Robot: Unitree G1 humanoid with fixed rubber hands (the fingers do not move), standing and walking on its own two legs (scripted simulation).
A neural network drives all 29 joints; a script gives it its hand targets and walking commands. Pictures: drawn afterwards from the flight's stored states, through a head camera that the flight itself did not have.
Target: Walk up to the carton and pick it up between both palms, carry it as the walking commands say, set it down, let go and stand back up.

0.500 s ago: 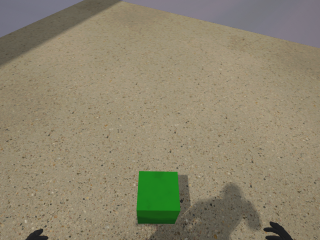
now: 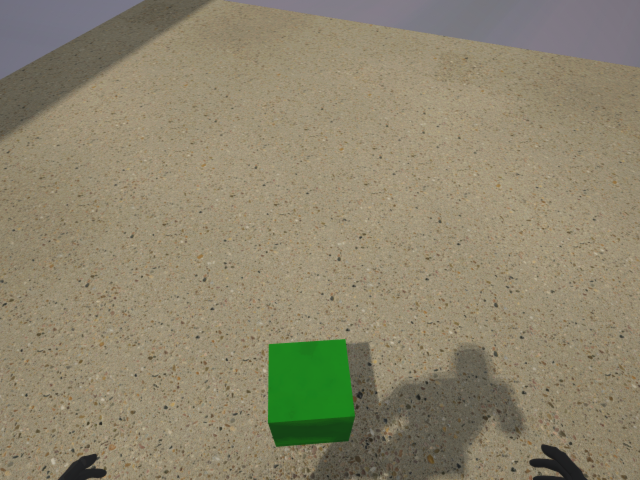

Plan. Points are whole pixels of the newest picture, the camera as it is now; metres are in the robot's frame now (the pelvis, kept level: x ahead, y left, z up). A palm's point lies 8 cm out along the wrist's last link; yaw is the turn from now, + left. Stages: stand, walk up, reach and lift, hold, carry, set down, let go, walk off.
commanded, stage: walk up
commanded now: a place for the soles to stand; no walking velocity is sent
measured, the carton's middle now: (309, 394) +0.43 +0.02 -0.65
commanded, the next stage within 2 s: reach and lift in 0.30 s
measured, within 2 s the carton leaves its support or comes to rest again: neither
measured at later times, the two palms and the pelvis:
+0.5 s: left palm (74, 478) +0.15 +0.31 -0.09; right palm (548, 451) +0.17 -0.29 -0.09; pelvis +0.00 +0.00 -0.01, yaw +6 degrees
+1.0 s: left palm (130, 411) +0.24 +0.29 -0.15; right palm (478, 394) +0.26 -0.25 -0.15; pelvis -0.02 +0.00 -0.06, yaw +7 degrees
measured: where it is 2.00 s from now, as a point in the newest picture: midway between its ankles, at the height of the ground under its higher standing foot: outside the picture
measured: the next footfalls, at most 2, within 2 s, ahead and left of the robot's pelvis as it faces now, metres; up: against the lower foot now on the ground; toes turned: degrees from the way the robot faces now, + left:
none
